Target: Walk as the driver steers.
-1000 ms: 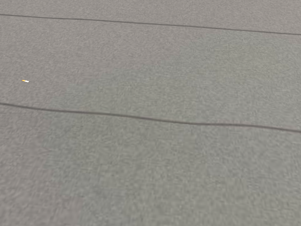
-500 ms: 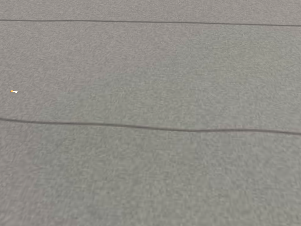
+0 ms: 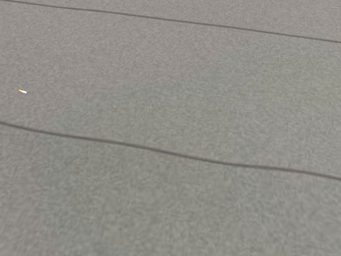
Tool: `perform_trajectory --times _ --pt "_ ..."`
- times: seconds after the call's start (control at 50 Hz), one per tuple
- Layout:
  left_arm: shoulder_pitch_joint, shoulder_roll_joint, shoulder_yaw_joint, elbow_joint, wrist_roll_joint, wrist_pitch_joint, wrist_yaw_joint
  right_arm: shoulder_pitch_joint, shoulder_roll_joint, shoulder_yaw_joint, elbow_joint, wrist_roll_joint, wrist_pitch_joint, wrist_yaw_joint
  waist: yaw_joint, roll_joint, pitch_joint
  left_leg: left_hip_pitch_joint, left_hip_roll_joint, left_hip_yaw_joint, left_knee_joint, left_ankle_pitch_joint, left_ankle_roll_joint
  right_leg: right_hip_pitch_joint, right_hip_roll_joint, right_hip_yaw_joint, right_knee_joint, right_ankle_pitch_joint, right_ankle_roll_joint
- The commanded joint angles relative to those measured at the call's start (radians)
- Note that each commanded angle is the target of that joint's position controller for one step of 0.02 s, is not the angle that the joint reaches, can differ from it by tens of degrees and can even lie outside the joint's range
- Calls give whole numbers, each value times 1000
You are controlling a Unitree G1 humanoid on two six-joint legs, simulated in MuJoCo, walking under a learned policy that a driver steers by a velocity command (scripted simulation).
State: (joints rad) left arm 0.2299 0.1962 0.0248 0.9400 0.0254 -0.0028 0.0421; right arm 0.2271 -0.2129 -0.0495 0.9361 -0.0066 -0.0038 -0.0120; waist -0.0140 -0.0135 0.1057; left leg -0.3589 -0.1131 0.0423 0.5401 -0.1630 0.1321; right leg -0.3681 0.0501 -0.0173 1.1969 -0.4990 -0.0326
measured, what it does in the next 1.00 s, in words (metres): walks ahead, turning left: right foot, then left foot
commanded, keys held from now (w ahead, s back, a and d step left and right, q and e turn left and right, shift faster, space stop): q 0.44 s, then w+q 0.06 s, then w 0.46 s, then w+e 0.04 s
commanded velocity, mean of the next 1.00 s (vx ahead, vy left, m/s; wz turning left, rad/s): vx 0.18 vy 0.00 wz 0.38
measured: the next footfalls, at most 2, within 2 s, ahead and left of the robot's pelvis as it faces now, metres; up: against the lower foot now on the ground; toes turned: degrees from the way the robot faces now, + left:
right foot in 0.36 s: +0.06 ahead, -0.13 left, +0.00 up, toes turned +17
left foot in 0.88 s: +0.11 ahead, +0.13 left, +0.00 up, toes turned +26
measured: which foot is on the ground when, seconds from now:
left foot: down 0.00-0.34, up 0.36-0.86, down 0.88-1.00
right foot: up 0.00-0.34, down 0.36-0.88, up 0.90-1.00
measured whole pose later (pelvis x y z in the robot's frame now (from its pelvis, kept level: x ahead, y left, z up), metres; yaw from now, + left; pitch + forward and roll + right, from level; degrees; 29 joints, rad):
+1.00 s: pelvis +0.11 +0.05 +0.02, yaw +24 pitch +1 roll +0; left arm 0.41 0.23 0.05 0.97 0.02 -0.05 -0.03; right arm 0.20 -0.21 -0.04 0.88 -0.03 -0.06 0.01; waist 0.04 -0.04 0.02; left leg -0.19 -0.05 0.06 0.41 -0.23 0.07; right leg -0.37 -0.05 -0.04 1.03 -0.35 -0.08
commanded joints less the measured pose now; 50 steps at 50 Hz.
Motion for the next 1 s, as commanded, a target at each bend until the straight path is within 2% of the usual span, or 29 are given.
perform_trajectory --times 0.02,0.06,0.14,0.24,0.28,0.32,0.34,0.36,0.38,0.4,0.42,0.44,0.46,0.5,0.56,0.6,0.66,0.76,0.8,0.82,0.84,0.86,0.88,0.9,0.92,0.94,0.96,0.98,1.0 --pt "64 97 26 -50 10 19 -1 -1 -109 -24 -61 -13 12 -9 31 44 -85 34 265 -369 -289 134 156 -63 -40 50 -57 71 28" --pt "71 74 22 -54 0 32 4 15 -129 -31 -60 -19 10 -4 32 64 -120 40 237 -351 -280 114 130 -39 -22 41 -158 70 41" --pt "-2 97 28 -90 -8 49 12 32 -169 -48 -72 -18 26 0 -2 121 -127 43 235 -432 -333 -184 110 -51 -10 48 -280 82 53" --pt "-24 104 29 -115 -19 36 13 12 -186 -63 -92 -20 40 5 -14 131 -128 48 230 -506 -342 -224 82 -2 14 55 -407 78 42" --pt "13 103 28 -115 -28 26 17 -8 -184 -66 -99 -18 44 8 -2 145 -131 33 221 -530 -342 -206 62 71 35 55 -515 64 22" --pt "105 103 29 -100 -33 16 22 -45 -180 -70 -111 -10 51 10 43 157 -130 -10 186 -534 -331 -230 13 204 52 45 -729 122 -8" --pt "158 123 35 -93 -26 9 28 -61 -169 -68 -123 0 50 9 67 146 -121 -70 132 -498 -307 -288 -47 302 26 53 -884 164 -23" --pt "144 202 54 -109 -16 4 38 -9 -116 -58 -127 16 49 5 30 -31 -136 -147 46 -389 -101 -373 -100 361 -169 259 -1015 16 -55" --pt "14 287 67 -167 -3 4 39 -14 -98 -59 -145 21 41 -2 11 -242 -104 -293 -102 -152 196 -384 -121 278 -427 552 -1093 -42 -155" --pt "-46 236 57 -177 13 2 32 -49 -182 -72 -131 -24 33 -1 -2 -93 -47 -265 0 -160 370 -334 -130 142 -427 467 -1067 103 -199" --pt "-69 173 40 -185 12 -7 29 -24 -173 -76 -121 -30 31 9 -31 -47 -64 -195 4 -162 469 -273 -127 101 -362 372 -1018 259 -188" --pt "-89 146 32 -187 7 -13 25 18 -155 -73 -104 -34 34 17 -59 -33 -74 -188 9 -154 551 -223 -131 120 -300 268 -981 377 -159" --pt "-73 153 34 -193 4 -18 22 48 -152 -72 -92 -38 42 24 -56 -67 -110 -213 18 -138 610 -185 -134 179 -265 216 -977 322 -138" --pt "-10 158 36 -193 2 -22 11 18 -158 -67 -101 -37 51 42 -7 -117 -100 -307 49 -110 634 -165 -147 269 -254 204 -1009 157 -136" --pt "143 170 46 -137 2 -39 -2 -90 -130 -50 -137 -36 45 61 68 -96 -47 -399 61 -139 524 -139 -161 402 -283 239 -1049 116 -154" --pt "192 180 52 -109 3 -57 -10 -105 -117 -44 -135 -34 34 62 81 -89 -39 -400 59 -153 445 -124 -158 456 -295 228 -1055 161 -155" --pt "207 173 53 -83 2 -78 -24 -133 -107 -35 -135 -32 18 61 82 -105 -34 -354 74 -131 326 -106 -144 454 -299 190 -1069 180 -154" --pt "245 162 53 -32 6 -87 -43 -249 -68 -6 -177 -30 -7 70 97 -136 -8 -179 112 7 114 -135 -106 332 -298 115 -1053 242 -168" --pt "256 173 57 -13 6 -82 -49 -242 -71 -1 -179 -28 -17 68 79 -145 -9 -79 99 43 51 -163 -76 285 -313 108 -1018 324 -175" --pt "249 179 59 -7 1 -78 -50 -204 -72 -1 -168 -26 -23 64 53 -139 -16 -6 90 54 10 -137 -60 255 -321 103 -989 373 -172" --pt "223 183 59 -5 -8 -73 -50 -126 -70 -2 -141 -28 -31 58 3 -112 -32 121 75 66 -67 -75 -45 200 -310 75 -926 413 -157" --pt "214 168 53 -3 -11 -71 -50 -6 -95 -14 -94 -33 -41 47 -50 -53 -89 315 61 47 -116 -56 -29 121 -269 26 -795 492 -132" --pt "183 132 38 -25 -14 -72 -52 155 -165 -36 -49 -48 -55 31 -121 74 -195 524 204 -137 -184 -190 1 1 -196 -59 -547 423 -92" --pt "175 32 12 -81 -11 -73 -59 259 -274 -56 -47 -50 -60 16 -130 288 -265 701 497 -576 -318 -429 76 -284 -72 -122 -232 -10 -43" --pt "163 139 42 -70 0 -66 -52 241 -279 -60 -36 -22 -52 9 -125 211 -198 596 526 -693 -370 -472 146 -387 -62 -23 -80 -38 -55" --pt "121 157 50 -74 -3 -68 -60 141 -209 -40 -58 -17 -51 14 -71 123 -88 512 466 -557 -359 -425 128 -416 -123 25 -46 64 -70" --pt "116 136 46 -64 -6 -73 -69 74 -153 -25 -70 -13 -58 21 -36 97 -48 415 409 -453 -379 -292 97 -373 -143 33 -76 151 -67" --pt "137 116 44 -45 -8 -68 -73 34 -120 -15 -79 -14 -68 23 0 92 -39 366 361 -350 -401 -175 62 -323 -158 33 -110 202 -56" --pt "157 107 43 -29 2 -56 -77 31 -97 -6 -75 -13 -78 19 17 99 -38 337 332 -276 -412 -70 41 -286 -161 29 -122 228 -42"
Velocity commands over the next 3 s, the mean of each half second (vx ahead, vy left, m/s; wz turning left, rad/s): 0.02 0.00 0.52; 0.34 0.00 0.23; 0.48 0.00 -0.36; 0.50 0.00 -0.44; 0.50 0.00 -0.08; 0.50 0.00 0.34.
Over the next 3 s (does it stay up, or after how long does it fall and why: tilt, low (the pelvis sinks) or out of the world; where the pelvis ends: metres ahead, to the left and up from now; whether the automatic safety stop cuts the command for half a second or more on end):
stays up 1.15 0.15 0.00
